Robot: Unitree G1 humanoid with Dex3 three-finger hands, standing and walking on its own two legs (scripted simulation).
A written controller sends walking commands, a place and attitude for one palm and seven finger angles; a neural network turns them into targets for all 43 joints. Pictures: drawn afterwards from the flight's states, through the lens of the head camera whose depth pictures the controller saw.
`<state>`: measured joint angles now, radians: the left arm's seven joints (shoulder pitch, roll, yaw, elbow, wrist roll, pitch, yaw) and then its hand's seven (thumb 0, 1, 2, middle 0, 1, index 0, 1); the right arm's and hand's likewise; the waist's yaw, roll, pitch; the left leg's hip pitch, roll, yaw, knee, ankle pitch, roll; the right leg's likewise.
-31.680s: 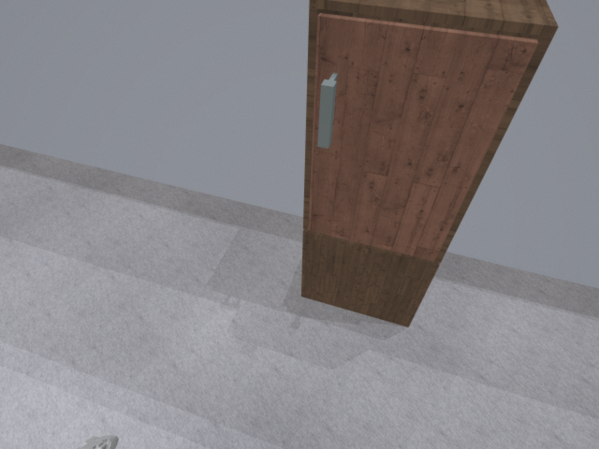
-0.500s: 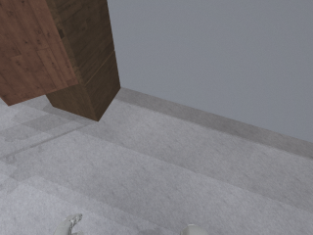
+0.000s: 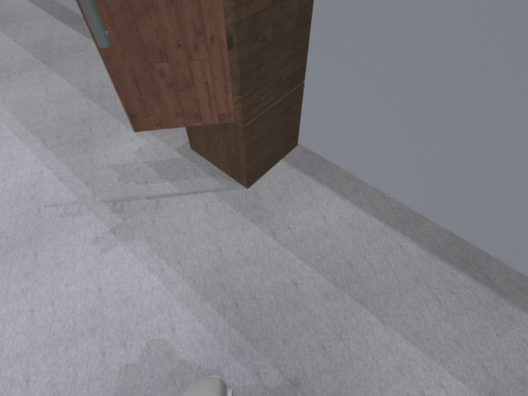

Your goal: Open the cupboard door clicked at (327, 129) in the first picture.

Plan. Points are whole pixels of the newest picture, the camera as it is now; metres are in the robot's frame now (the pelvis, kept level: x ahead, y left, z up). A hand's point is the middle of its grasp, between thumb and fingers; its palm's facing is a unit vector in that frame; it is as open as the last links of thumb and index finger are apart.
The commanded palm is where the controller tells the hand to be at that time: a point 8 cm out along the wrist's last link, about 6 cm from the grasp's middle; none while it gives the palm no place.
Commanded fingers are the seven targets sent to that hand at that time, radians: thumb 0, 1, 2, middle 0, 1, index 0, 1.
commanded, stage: turn to face it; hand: left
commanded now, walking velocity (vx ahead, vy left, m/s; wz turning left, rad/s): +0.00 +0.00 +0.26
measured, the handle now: (95, 14) +0.94 +0.50 +0.08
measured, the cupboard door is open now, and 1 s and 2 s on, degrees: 50 50 50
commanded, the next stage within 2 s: take the last steps up to it in 0.14 s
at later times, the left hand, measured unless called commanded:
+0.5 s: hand out of the picture +0.06 +0.22 -0.16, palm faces +0.14 -0.97 -0.19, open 7.4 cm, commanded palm none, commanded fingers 0.00 0.90 0.90 -0.20 -0.30 -0.20 -0.30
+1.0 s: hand out of the picture +0.02 +0.27 -0.19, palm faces +0.32 -0.94 -0.13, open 7.4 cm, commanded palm none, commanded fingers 0.00 0.90 0.90 -0.20 -0.30 -0.20 -0.30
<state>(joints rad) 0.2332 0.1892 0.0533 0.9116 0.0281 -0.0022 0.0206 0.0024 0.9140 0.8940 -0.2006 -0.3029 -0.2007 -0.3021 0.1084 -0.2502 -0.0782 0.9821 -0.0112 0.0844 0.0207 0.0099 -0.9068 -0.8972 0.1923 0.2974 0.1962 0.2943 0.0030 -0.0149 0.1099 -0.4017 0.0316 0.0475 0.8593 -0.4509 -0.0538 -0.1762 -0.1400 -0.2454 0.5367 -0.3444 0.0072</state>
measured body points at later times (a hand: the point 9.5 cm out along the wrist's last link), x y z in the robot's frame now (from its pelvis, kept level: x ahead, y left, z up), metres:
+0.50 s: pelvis +0.02 +0.03 +0.00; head +0.04 +0.03 +0.45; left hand +0.05 +0.27 -0.15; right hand +0.09 -0.20 -0.15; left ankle +0.00 +0.12 -0.74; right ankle +0.02 -0.09 -0.72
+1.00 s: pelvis +0.14 +0.13 -0.02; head +0.17 +0.16 +0.43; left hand +0.01 +0.32 -0.18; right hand +0.26 -0.08 -0.16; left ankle +0.18 +0.24 -0.74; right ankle +0.04 -0.06 -0.69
